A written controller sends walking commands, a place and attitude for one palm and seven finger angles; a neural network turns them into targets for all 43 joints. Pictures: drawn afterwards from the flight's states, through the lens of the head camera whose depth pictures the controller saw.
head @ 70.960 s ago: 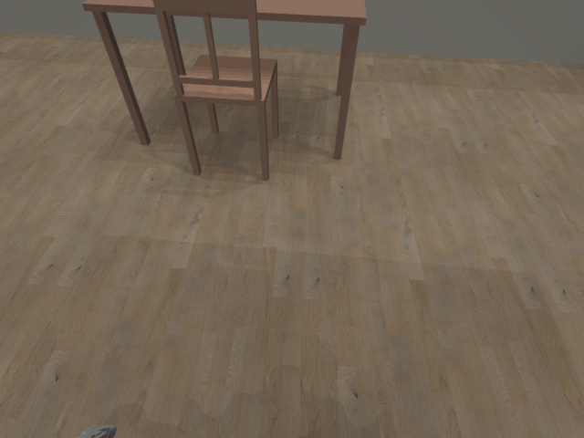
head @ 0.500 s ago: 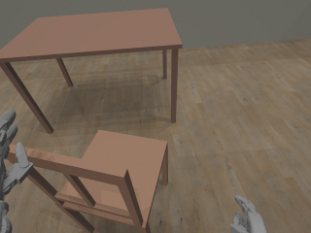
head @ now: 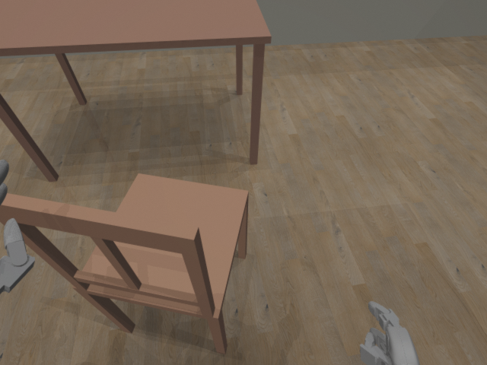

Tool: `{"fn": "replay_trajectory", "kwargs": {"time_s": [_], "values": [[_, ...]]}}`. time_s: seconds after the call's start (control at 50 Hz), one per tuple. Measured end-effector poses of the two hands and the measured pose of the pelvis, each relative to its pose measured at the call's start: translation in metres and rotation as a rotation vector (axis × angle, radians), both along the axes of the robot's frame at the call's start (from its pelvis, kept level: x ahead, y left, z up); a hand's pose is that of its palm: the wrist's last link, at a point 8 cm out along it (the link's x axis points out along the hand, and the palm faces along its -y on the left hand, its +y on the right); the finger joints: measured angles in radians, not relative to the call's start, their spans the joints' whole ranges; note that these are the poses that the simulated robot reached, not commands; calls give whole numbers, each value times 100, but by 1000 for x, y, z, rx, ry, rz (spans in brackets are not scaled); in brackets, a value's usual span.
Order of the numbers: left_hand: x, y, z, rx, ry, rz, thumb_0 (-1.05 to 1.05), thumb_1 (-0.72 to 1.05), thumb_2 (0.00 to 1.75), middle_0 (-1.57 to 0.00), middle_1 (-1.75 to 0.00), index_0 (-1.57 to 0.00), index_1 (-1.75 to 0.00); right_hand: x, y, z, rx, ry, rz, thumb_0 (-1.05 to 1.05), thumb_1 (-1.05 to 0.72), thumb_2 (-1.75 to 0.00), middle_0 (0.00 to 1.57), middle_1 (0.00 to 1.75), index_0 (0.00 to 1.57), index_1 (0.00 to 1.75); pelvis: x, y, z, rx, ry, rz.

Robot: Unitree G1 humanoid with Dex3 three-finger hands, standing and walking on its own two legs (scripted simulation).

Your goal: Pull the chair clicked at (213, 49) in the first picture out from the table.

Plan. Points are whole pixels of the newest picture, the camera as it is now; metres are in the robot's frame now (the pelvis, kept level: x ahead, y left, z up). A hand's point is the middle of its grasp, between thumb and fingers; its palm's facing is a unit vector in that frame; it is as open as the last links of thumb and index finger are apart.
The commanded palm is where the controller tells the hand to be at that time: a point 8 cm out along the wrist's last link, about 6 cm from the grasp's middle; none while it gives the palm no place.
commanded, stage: step back with the hand held close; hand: left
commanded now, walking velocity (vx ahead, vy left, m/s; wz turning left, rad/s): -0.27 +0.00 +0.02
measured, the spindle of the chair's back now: (119, 263) +0.32 +0.28 -0.10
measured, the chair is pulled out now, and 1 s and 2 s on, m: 0.67 0.67 0.67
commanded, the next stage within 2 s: stop stepping back and stand still in 1.12 s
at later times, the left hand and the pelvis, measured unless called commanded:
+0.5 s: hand (21, 288) +0.17 +0.25 +0.17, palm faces +0.44 -0.76 -0.48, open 7.4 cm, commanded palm +0.10 +0.30 +0.18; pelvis -0.04 -0.01 -0.01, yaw +1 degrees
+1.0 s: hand out of the picture +0.11 +0.25 +0.17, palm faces +0.41 -0.76 -0.51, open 7.4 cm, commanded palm +0.04 +0.29 +0.18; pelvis -0.08 -0.01 +0.00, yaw +3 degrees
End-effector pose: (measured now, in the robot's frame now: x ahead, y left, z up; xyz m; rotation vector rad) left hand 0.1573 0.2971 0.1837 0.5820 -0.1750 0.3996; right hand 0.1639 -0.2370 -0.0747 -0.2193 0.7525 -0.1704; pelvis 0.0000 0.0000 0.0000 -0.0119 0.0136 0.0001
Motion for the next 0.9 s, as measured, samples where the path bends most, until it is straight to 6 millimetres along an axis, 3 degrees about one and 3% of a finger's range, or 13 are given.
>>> {"fn": "replay_trajectory", "kwargs": {"time_s": [0.3,0.5,0.7,0.9], "values": [[-28,-1,3,33,-54,17,1,88,90,-21,-31,-22,-30,-39,-6,-6,-20,21,16,1,-91,-90,20,30,20,30,-25,-4,-4,-8,5,11],[-33,-12,1,14,-79,-20,1,88,90,-21,-31,-22,-30,-51,-13,-12,-24,49,8,1,-91,-90,20,30,20,30,-36,-7,-7,-12,20,20],[-45,4,6,91,-78,-9,1,88,90,-21,-31,-22,-30,-56,-7,-7,-42,32,5,1,-91,-90,20,30,20,30,-42,-7,-8,-29,40,36],[-66,-30,2,10,-91,-89,1,88,90,-21,-31,-22,-30,-56,-8,-7,-9,9,46,1,-91,-90,20,30,20,30,-67,-19,-6,-21,44,38]]}}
